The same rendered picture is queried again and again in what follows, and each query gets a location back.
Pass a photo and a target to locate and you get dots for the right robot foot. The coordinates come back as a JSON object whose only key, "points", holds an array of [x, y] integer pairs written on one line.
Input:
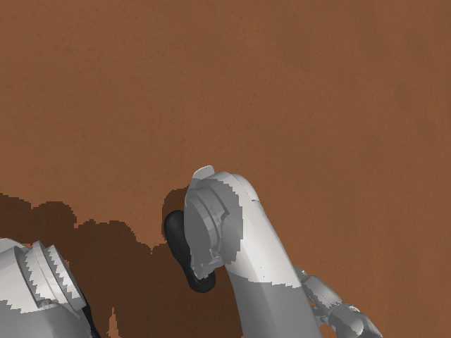
{"points": [[173, 227]]}

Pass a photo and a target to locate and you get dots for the right robot arm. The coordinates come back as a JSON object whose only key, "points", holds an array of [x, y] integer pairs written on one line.
{"points": [[348, 322]]}

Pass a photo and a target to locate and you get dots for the right robot hand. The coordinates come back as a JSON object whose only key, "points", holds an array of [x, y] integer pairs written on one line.
{"points": [[319, 293]]}

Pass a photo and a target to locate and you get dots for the left robot foot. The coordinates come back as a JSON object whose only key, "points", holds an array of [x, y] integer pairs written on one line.
{"points": [[87, 311]]}

